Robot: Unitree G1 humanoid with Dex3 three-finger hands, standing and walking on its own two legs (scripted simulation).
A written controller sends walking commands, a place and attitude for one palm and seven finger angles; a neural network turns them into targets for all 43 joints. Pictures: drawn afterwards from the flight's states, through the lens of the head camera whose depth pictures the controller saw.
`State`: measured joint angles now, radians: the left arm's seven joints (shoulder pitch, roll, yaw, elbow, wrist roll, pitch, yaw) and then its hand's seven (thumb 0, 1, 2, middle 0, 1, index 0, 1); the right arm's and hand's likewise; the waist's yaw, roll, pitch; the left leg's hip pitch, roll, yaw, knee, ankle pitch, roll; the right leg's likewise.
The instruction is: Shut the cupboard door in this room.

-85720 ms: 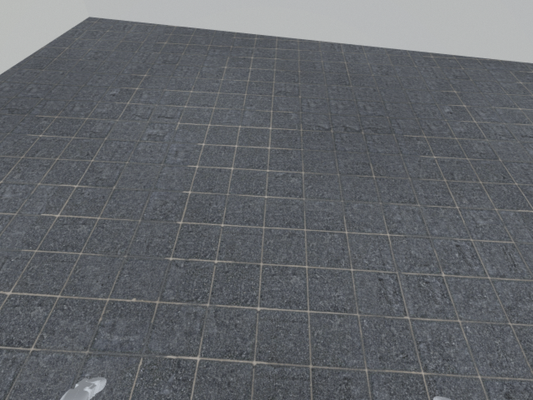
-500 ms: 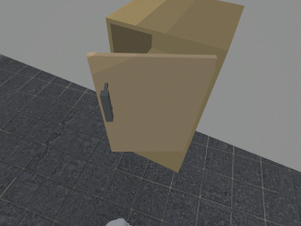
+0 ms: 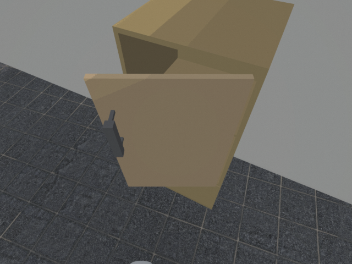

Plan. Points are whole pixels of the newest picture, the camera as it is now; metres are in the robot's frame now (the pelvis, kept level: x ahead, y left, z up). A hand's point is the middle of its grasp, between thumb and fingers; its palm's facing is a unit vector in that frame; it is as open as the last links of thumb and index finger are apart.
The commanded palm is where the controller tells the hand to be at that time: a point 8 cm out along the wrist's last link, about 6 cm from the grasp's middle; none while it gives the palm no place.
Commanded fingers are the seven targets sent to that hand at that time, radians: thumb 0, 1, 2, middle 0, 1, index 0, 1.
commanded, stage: come to a stop and stand still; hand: left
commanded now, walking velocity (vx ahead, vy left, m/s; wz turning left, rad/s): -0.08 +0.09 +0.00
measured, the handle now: (115, 134) +0.43 +0.21 +0.00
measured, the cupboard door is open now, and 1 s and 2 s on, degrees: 27 27 27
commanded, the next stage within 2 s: look again from close up in 0.70 s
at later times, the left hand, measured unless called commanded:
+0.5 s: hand out of the picture +0.01 +0.21 -0.17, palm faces -0.01 -0.98 -0.21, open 7.4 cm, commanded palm none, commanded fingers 0.00 0.90 0.90 -0.20 -0.30 -0.20 -0.30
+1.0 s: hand out of the picture -0.05 +0.21 -0.17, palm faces -0.01 -0.98 -0.21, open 7.4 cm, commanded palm none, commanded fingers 0.00 0.90 0.90 -0.20 -0.30 -0.20 -0.30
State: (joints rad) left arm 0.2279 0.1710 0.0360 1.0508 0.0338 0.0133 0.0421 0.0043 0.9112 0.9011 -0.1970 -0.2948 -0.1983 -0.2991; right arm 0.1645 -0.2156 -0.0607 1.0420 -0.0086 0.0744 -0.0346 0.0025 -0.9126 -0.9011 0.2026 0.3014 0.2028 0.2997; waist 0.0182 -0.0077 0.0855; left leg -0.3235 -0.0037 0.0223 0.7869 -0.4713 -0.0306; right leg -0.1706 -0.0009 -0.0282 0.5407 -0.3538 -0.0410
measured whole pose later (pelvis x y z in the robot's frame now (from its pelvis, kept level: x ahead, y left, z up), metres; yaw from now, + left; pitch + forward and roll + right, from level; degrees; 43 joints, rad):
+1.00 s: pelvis -0.04 +0.04 +0.00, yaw +0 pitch -1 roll +0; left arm 0.32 0.14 -0.02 1.11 0.02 -0.02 0.03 0.00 0.91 0.90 -0.20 -0.29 -0.20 -0.30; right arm 0.33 -0.15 0.00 1.07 -0.02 -0.01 -0.02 0.01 -0.91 -0.90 0.20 0.30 0.20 0.30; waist -0.01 0.04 0.03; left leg -0.27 0.00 0.04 0.53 -0.25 0.02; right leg -0.20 0.00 0.00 0.52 -0.31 0.00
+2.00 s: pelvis -0.07 +0.00 -0.12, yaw +3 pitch +14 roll -3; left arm 0.48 0.21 0.13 -0.12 -0.28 -0.60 -0.24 0.02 0.90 0.90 -0.55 -0.69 -0.55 -0.69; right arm 0.12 -0.23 -0.02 0.54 0.00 -0.27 -0.05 0.01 -0.90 -0.90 0.20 0.30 0.20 0.30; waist 0.08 0.03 -0.14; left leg -1.04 0.03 -0.10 1.31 -0.52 -0.04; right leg -0.92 0.03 -0.13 1.29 -0.63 -0.07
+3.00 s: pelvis -0.06 +0.03 -0.07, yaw +2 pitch +11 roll -3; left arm 0.38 0.26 0.18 -0.11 -0.27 -0.36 -0.16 0.02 0.90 0.90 -1.29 -1.49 -1.29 -1.49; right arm 0.27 -0.23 0.04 0.50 0.01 -0.17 -0.05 0.01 -0.90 -0.90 0.21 0.30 0.21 0.30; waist 0.01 0.04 -0.13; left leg -0.83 0.02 -0.05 1.10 -0.45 0.01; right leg -0.70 0.01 -0.08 1.04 -0.53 -0.01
